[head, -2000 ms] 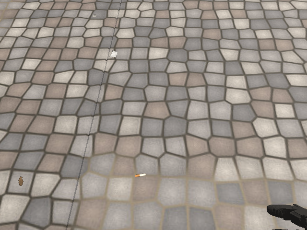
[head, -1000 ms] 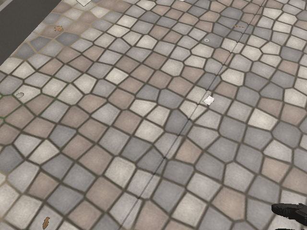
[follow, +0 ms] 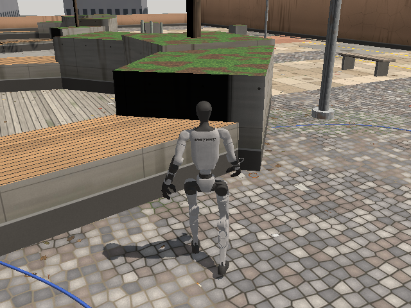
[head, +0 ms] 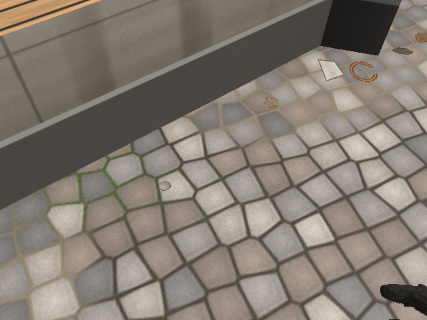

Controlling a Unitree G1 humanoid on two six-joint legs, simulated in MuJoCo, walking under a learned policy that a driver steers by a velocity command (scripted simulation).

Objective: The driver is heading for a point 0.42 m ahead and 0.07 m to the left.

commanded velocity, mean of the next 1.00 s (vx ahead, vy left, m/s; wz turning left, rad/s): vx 0.28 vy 0.00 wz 0.34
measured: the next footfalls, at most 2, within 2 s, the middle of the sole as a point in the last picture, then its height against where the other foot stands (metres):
right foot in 0.44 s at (256, 308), level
left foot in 0.78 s outside the picture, level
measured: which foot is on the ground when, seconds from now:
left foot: down 0.00-0.46, up 0.48-0.76, down 0.78-1.00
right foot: up 0.00-0.42, down 0.44-1.00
